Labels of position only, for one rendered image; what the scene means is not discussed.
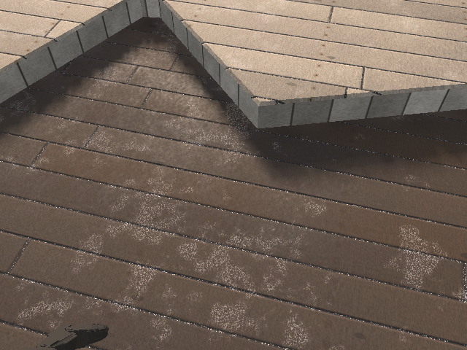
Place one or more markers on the robot left hand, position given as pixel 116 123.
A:
pixel 68 337

